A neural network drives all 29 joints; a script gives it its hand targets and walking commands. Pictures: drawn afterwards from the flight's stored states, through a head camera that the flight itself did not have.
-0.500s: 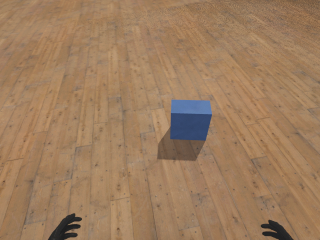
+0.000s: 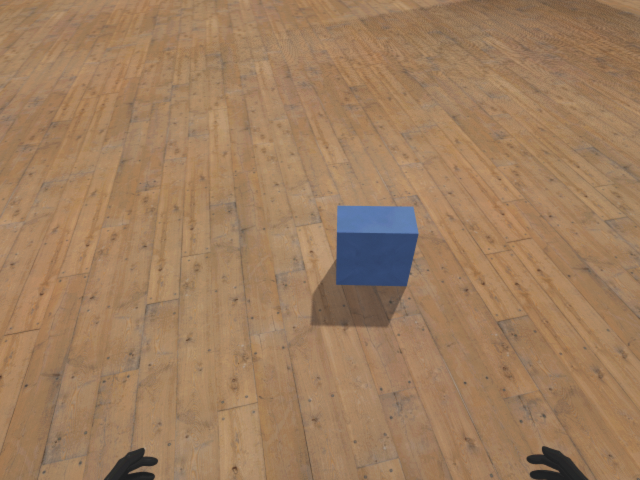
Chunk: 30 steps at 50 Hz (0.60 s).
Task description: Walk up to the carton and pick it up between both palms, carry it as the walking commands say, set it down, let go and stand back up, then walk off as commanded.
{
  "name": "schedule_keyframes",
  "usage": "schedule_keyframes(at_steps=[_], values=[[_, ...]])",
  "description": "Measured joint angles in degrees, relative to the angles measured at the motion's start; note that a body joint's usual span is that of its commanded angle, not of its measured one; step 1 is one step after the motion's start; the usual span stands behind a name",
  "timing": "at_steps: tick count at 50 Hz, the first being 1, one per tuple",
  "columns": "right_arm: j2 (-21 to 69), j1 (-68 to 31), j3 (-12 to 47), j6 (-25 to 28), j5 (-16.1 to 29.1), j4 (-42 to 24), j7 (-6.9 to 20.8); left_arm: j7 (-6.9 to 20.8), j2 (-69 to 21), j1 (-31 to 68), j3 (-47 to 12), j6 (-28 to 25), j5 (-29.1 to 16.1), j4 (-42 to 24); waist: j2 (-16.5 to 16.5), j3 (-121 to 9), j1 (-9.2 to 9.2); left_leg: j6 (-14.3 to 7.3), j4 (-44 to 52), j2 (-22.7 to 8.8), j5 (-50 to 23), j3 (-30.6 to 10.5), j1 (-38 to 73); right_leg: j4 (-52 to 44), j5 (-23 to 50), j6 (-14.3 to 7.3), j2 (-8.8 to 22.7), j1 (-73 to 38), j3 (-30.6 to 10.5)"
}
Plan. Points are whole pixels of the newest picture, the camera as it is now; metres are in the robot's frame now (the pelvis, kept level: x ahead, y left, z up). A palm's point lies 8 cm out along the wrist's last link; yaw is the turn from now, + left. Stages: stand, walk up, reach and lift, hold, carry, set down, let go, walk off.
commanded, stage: walk up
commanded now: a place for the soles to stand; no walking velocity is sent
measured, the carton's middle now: (373, 247) +1.06 -0.16 -0.61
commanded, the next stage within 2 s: none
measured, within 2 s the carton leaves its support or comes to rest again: neither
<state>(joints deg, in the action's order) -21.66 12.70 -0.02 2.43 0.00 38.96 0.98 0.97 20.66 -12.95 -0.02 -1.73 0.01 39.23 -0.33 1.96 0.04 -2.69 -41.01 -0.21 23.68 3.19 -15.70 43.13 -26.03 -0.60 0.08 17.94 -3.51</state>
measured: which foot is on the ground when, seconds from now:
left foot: down 0.00-0.18, up 0.20-0.54, down 0.56-1.00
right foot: up 0.00-0.14, down 0.16-0.56, up 0.58-0.92, down 0.94-1.00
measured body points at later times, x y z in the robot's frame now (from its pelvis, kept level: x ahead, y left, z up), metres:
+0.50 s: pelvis +0.10 -0.01 +0.01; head +0.11 -0.01 +0.46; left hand +0.16 +0.30 -0.09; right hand +0.20 -0.34 -0.07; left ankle +0.20 +0.10 -0.69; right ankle +0.09 -0.14 -0.72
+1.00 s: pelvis +0.24 +0.00 +0.00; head +0.25 +0.00 +0.44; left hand +0.41 +0.29 -0.09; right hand +0.25 -0.33 -0.09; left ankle +0.21 +0.10 -0.71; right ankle +0.30 -0.13 -0.72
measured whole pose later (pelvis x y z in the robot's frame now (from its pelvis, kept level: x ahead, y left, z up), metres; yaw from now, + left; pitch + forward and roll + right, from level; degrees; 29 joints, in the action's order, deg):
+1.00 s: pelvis +0.24 +0.00 +0.00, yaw -11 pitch -2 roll +0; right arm -26.2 22.4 0.0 4.6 0.0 39.6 2.2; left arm 3.2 26.4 -18.0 0.0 -4.4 0.0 39.1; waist 0.8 2.5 0.0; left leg -2.2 -44.2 -3.6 26.7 10.5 -12.9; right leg 40.5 -13.0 -1.6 0.4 24.6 0.4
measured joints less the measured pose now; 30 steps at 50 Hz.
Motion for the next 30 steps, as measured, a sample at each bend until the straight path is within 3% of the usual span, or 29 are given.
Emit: schedule_keyframes(at_steps=[4, 7, 9, 10, 13, 15, 20, 26, 28, 30], values=[[-2.81, 2.78, 0.00, 1.83, 0.00, 0.05, 0.31, 1.00, 2.02, -2.33, 0.04, -0.03, 0.00, -0.05, 0.01, -0.31, 0.00, -1.48, 0.00, -1.12, 1.43, 2.35, 1.74, 9.97, -1.71, -0.21, 0.00, 5.61, 1.26], [-5.22, 5.96, 0.01, 1.86, -0.01, 0.07, 0.57, 1.75, 3.73, -2.83, 0.03, -0.96, 0.00, -0.11, 0.07, 0.14, -0.05, -0.59, 0.01, -2.31, 2.51, 3.14, 3.44, 4.90, -1.39, -0.21, 0.30, 6.54, 2.15], [-6.67, 7.35, 0.00, 1.59, -0.01, 0.11, 0.76, 1.96, 4.45, -3.95, 0.03, -1.97, -0.01, -0.10, -0.26, -0.30, -0.04, 0.65, -0.89, -3.41, 3.76, 3.52, 4.04, -0.13, 5.20, -0.26, -0.02, 5.58, 2.97], [-7.00, 8.07, 0.02, 1.31, -0.01, 0.23, 0.77, 1.96, 4.87, -4.26, 0.06, -2.72, -0.01, -0.09, -0.32, -0.58, -0.09, 0.60, -4.68, -3.58, 4.37, 2.65, 2.54, -0.16, 8.97, -0.29, -0.17, 5.62, 3.60], [-6.65, 7.86, 0.02, -0.09, 0.00, 0.52, 0.95, 1.91, 5.19, -5.93, 0.02, -3.18, 0.00, -0.03, -0.37, -1.13, -0.12, 0.57, -18.23, -1.89, 3.53, -1.75, -5.45, -0.55, 8.32, -0.91, -0.24, 4.84, 5.33], [-6.41, 6.08, 0.01, 0.09, 0.00, 0.46, 1.03, 1.88, 4.93, -7.81, 0.00, -3.20, 0.00, -0.04, -0.43, -0.40, -0.06, 0.55, -19.81, -1.58, 1.43, -2.42, -9.35, -2.75, 8.32, -1.10, -0.34, 3.30, 5.42], [-5.78, 4.07, 0.03, 0.67, 0.00, 0.48, 1.54, 1.88, 4.81, -11.51, 0.01, -3.22, 0.00, -0.05, -0.46, 0.75, -0.02, 0.66, -19.02, -2.31, -1.20, -2.59, -15.72, -6.32, 8.29, -1.20, -0.36, -0.85, 5.86], [-5.03, 3.66, 0.03, 0.75, 0.00, 0.47, 2.60, 1.88, 4.82, -12.71, 0.01, -3.22, 0.00, -0.07, -0.52, 0.50, 0.03, 0.77, -5.62, -3.12, -3.34, -2.44, -12.98, -6.80, 5.50, -0.98, -0.39, -3.90, 5.65], [-5.22, 3.68, 0.01, 1.47, 0.00, 0.46, 2.55, 1.88, 4.84, -12.64, 0.01, -3.02, 0.00, -0.04, -0.44, 0.04, 0.04, 0.47, -0.80, -3.00, -4.53, -1.80, -9.56, -3.99, 2.99, -0.87, -0.28, -3.64, 4.96], [-4.79, 3.63, 0.00, 2.44, 0.01, 0.49, 2.05, 1.88, 4.96, -12.02, 0.01, -2.17, 0.01, 0.03, 1.17, 0.06, 0.12, 0.31, -2.29, -2.19, -7.73, 0.39, -9.13, 5.83, 0.54, -1.52, -0.12, -0.41, 1.60]])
